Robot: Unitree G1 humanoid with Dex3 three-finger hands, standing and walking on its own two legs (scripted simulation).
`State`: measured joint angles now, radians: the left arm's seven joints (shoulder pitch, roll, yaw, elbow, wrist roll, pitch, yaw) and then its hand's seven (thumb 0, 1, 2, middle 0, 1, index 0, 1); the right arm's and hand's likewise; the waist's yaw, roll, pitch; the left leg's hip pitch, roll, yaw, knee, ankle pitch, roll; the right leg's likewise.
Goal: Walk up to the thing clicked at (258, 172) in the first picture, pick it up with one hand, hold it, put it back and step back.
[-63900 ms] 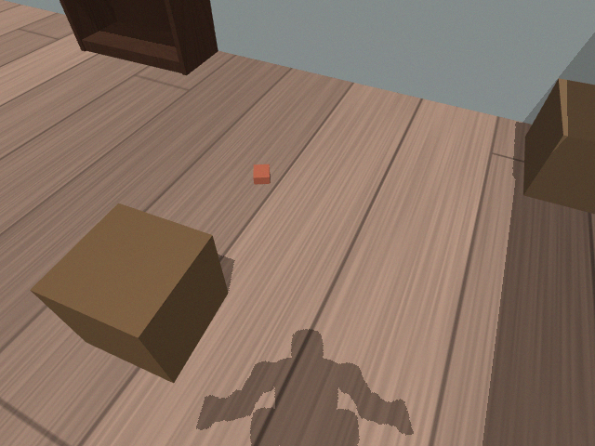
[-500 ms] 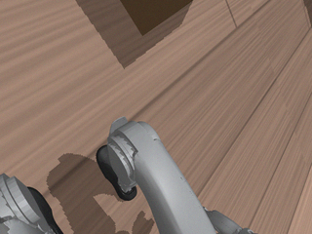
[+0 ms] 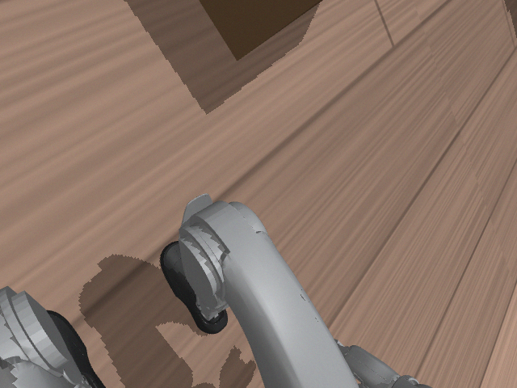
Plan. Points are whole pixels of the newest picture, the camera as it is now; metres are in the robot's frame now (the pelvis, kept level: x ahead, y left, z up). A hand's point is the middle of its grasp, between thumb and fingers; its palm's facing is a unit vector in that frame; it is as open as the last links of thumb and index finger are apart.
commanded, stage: close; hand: left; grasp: from above
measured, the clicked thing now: out of the picture +0.46 +0.37 -0.31
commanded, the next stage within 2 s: settle in 1.08 s
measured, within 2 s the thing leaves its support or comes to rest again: leaves its support in 1.50 s
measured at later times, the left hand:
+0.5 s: hand out of the picture +0.45 +0.36 -0.28, palm faces -0.24 -0.37 -0.90, open 10.7 cm
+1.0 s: hand out of the picture +0.45 +0.36 -0.28, palm faces -0.24 -0.37 -0.90, open 10.6 cm
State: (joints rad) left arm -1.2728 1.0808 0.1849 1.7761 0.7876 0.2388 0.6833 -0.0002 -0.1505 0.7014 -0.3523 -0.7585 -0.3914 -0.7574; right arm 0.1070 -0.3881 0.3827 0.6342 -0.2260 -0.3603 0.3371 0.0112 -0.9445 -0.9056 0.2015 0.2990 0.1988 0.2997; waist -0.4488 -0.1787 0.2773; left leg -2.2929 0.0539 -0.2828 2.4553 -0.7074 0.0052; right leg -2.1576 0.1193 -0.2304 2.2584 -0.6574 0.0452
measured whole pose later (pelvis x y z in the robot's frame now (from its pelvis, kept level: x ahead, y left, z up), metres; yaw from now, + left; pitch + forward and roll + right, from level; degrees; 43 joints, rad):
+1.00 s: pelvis +0.00 +0.00 +0.00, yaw +0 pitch +29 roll -17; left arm -1.28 1.09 0.16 1.77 0.81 0.23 0.67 0.00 0.02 0.45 -0.59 -0.51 -0.61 -0.51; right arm 0.12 -0.39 0.38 0.63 -0.23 -0.36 0.32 0.01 -0.93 -0.90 0.20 0.30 0.20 0.30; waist -0.45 -0.18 0.27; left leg -2.29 0.05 -0.28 2.45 -0.71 0.01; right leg -2.15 0.12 -0.23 2.26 -0.67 0.05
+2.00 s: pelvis +0.00 -0.01 +0.00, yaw +4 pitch +33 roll -12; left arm -1.20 0.87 0.20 1.60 0.84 0.37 0.48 0.01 0.00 0.30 -0.71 -0.44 -0.73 -0.43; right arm 0.21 -0.31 0.24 0.76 -0.15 -0.31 0.30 0.00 -0.91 -0.90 0.20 0.30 0.20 0.30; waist -0.35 -0.04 0.06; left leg -2.34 0.05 -0.19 2.43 -0.69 0.01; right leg -2.23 0.09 -0.16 2.30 -0.67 0.03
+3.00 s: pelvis +0.02 -0.01 +0.22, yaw +14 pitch +29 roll -4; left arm -0.64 0.38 -0.04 0.99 0.73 0.55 0.26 0.00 0.00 0.36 -0.68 -0.47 -0.70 -0.45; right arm 0.17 -0.24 0.03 0.80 0.04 -0.13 0.00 0.01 -0.91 -0.90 0.21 0.30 0.20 0.30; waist -0.11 0.05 -0.22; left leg -1.58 0.04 -0.06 1.65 -0.58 -0.01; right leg -1.53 0.05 -0.04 1.61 -0.59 -0.01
